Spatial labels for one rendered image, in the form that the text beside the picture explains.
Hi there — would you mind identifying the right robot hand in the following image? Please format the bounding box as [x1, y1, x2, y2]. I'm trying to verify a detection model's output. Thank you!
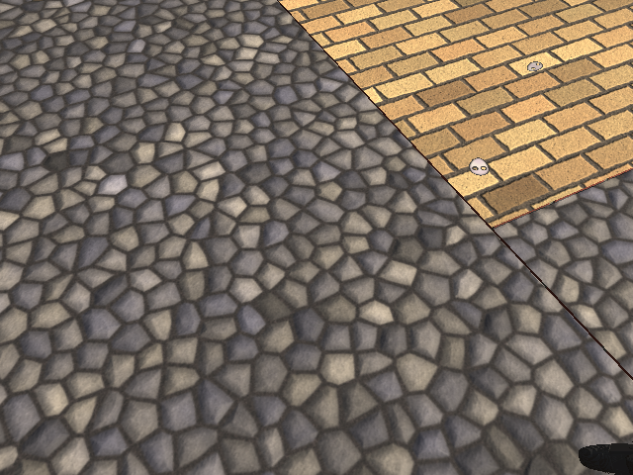
[579, 441, 633, 475]

